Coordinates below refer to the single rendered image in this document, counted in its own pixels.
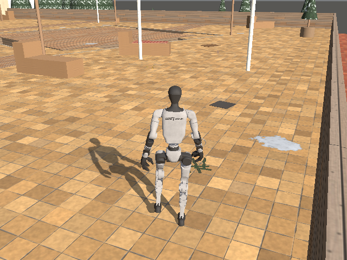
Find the robot right upper arm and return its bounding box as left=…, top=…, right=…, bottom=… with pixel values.
left=186, top=109, right=200, bottom=140

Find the right robot hand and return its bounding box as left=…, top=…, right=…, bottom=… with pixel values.
left=191, top=151, right=203, bottom=162

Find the robot left forearm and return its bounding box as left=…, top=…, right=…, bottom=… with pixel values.
left=142, top=131, right=154, bottom=158

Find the left robot hand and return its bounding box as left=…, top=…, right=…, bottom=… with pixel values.
left=141, top=156, right=153, bottom=171

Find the robot left shin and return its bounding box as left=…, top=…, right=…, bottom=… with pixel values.
left=155, top=170, right=163, bottom=206

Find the robot left upper arm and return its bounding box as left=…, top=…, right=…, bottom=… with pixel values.
left=149, top=109, right=163, bottom=140

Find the robot head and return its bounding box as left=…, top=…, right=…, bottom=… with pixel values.
left=165, top=86, right=184, bottom=112

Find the robot right forearm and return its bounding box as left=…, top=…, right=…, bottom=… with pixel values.
left=194, top=131, right=203, bottom=153

